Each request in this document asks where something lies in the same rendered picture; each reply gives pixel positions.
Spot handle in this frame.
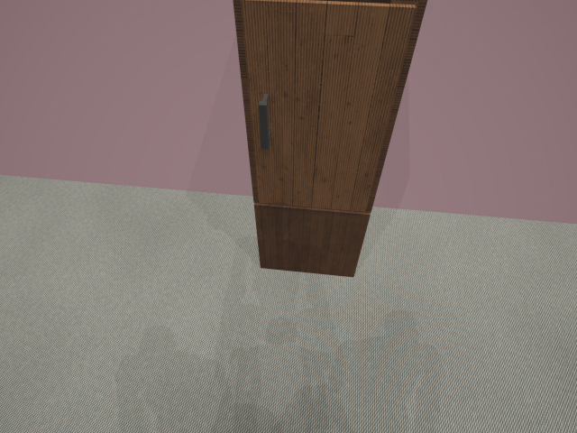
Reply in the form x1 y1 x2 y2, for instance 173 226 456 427
259 94 270 150

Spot cupboard door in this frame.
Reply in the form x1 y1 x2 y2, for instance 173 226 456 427
241 0 417 212

